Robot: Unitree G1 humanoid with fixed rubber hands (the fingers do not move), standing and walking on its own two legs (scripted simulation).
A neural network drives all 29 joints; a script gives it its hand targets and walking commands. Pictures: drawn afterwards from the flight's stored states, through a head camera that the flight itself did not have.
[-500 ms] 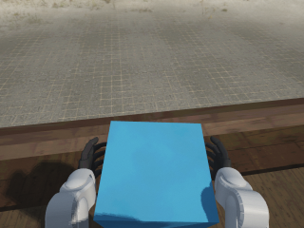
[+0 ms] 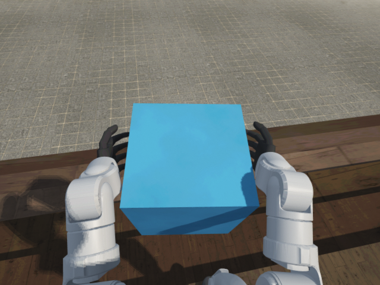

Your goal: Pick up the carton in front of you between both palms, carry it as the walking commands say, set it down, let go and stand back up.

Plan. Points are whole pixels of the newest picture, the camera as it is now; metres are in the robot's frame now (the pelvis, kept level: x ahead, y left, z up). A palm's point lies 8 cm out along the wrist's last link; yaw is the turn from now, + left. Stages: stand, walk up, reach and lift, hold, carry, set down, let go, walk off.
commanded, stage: carry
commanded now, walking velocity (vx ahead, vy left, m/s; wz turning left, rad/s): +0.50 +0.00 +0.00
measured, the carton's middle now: (186, 176) +0.34 +0.00 +0.04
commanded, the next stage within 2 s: none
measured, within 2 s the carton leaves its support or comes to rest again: neither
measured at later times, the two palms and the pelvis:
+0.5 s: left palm (136, 86) +0.67 +0.14 +0.04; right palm (233, 89) +0.66 -0.16 +0.03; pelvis +0.35 -0.01 -0.10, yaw -1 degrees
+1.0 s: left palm (148, 95) +1.00 +0.16 -0.27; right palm (207, 89) +1.04 -0.14 -0.26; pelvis +0.72 -0.02 -0.34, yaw +0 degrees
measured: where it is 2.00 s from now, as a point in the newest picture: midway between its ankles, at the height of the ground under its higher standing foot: (176, 156)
